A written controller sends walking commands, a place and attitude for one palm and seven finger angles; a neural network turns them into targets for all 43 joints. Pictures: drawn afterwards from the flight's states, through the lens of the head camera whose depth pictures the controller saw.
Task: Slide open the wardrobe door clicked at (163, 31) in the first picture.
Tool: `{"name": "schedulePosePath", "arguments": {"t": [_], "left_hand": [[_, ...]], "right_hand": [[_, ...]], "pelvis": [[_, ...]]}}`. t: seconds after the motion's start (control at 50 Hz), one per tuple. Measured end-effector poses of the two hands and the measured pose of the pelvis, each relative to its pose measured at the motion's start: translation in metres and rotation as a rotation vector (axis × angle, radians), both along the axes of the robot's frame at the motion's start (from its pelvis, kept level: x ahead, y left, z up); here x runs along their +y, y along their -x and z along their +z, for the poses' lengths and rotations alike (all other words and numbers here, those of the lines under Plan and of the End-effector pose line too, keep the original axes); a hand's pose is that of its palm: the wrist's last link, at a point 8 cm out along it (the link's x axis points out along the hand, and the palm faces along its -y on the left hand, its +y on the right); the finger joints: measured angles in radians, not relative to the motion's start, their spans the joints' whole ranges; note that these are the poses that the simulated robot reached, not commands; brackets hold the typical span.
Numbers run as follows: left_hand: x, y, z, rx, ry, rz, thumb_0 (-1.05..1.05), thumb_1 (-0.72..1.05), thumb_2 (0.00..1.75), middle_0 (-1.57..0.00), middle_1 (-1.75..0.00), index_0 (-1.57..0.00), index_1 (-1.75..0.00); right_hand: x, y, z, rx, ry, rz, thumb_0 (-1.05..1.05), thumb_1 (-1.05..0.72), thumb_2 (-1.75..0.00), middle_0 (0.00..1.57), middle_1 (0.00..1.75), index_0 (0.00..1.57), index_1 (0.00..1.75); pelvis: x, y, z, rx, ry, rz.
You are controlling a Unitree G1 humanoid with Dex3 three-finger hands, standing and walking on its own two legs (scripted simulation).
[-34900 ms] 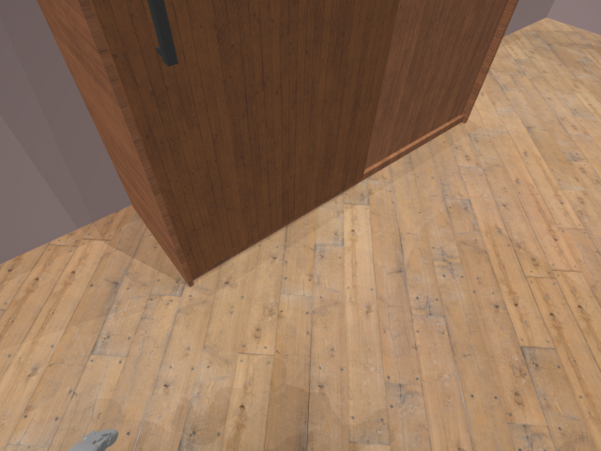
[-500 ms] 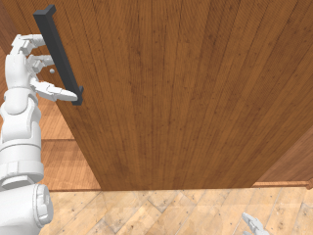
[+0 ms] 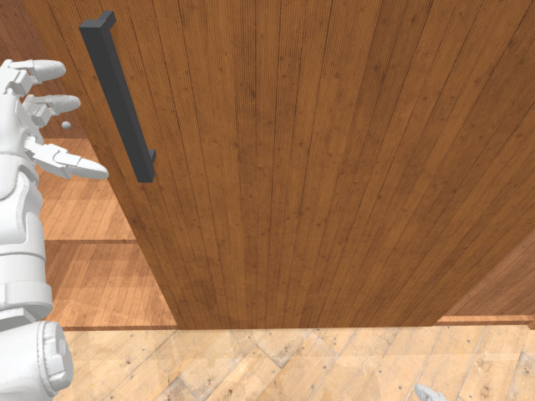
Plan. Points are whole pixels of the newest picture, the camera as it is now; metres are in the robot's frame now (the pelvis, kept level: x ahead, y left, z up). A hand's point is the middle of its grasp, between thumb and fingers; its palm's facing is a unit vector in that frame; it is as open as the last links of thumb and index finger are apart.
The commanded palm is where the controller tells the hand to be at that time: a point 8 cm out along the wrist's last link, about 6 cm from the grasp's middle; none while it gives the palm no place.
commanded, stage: slip the hand off the handle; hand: left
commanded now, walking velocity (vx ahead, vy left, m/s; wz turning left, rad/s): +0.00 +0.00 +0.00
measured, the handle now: (129, 107) +0.45 +0.23 +0.22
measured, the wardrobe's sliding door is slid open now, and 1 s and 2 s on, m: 0.50 0.50 0.50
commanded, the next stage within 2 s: draw the hand back to the body in 0.90 s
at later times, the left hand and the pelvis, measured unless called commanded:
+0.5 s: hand (51, 174) +0.30 +0.26 +0.23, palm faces +0.28 -0.96 -0.10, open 14.7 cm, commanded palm +0.27 +0.31 +0.22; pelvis -0.02 -0.01 +0.00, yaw +1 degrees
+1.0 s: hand (46, 180) +0.29 +0.26 +0.23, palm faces +0.29 -0.95 -0.11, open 14.7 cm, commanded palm +0.25 +0.31 +0.22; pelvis -0.01 -0.03 +0.00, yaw +1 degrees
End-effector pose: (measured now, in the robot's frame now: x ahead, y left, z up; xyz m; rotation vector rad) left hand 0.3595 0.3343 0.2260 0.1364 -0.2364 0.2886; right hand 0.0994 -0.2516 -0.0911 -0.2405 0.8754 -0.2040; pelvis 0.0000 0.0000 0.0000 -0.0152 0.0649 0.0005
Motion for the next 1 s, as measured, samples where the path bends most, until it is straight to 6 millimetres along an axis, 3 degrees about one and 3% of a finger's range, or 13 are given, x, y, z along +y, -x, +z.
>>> {"name": "schedulePosePath", "arguments": {"t": [0.16, 0.3, 0.48, 0.7, 0.82, 1.0], "left_hand": [[-0.001, 0.035, -0.007, 0.004, 0.011, -0.021, -0.01, -0.55, 0.20, -0.26, -1.16, -0.25, -1.15], [0.000, 0.066, -0.010, -0.007, 0.005, 0.034, -0.01, -0.55, 0.20, -0.26, -1.16, -0.25, -1.15], [-0.025, 0.088, 0.001, -0.040, -0.015, -0.026, -0.01, -0.55, 0.20, -0.25, -1.15, -0.25, -1.15], [-0.013, 0.129, -0.005, -0.032, -0.014, 0.075, -0.01, -0.55, 0.20, -0.25, -1.15, -0.25, -1.15], [-0.008, 0.125, -0.009, 0.010, -0.004, 0.066, -0.01, -0.55, 0.20, -0.25, -1.16, -0.25, -1.15], [-0.029, 0.104, 0.004, -0.053, -0.031, -0.016, -0.01, -0.55, 0.20, -0.25, -1.15, -0.25, -1.15]], "right_hand": [[0.001, 0.004, 0.000, -0.020, -0.013, -0.006, 0.01, -0.90, -0.90, 0.21, 0.30, 0.20, 0.30], [0.007, -0.020, 0.010, -0.103, -0.002, 0.060, 0.01, -0.90, -0.90, 0.21, 0.30, 0.20, 0.30], [0.020, -0.057, 0.023, -0.234, -0.038, 0.123, 0.01, -0.90, -0.90, 0.21, 0.30, 0.20, 0.30], [0.016, -0.071, 0.028, -0.261, -0.054, 0.160, 0.01, -0.90, -0.90, 0.21, 0.30, 0.20, 0.30], [0.006, -0.069, 0.022, -0.226, -0.025, 0.160, 0.01, -0.90, -0.90, 0.21, 0.30, 0.20, 0.30], [-0.005, -0.061, 0.017, -0.227, -0.036, 0.109, 0.01, -0.90, -0.90, 0.21, 0.30, 0.20, 0.30]], "pelvis": [[0.002, 0.004, 0.000, -0.026, 0.000, -0.007], [-0.001, 0.015, 0.000, -0.048, -0.001, 0.015], [-0.007, 0.018, 0.001, -0.071, -0.007, 0.027], [-0.022, 0.014, 0.001, -0.093, -0.011, 0.028], [-0.027, 0.017, 0.000, -0.093, -0.008, 0.051], [-0.028, 0.011, 0.000, -0.072, -0.014, 0.023]]}}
